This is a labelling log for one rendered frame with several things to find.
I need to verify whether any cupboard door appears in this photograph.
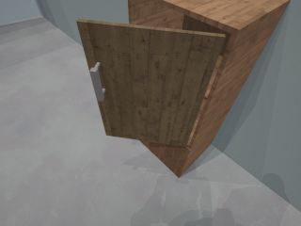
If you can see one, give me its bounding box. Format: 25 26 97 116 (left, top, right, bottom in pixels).
76 19 226 147

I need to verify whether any handle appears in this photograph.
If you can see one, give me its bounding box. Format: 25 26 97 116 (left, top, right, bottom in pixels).
89 62 105 102

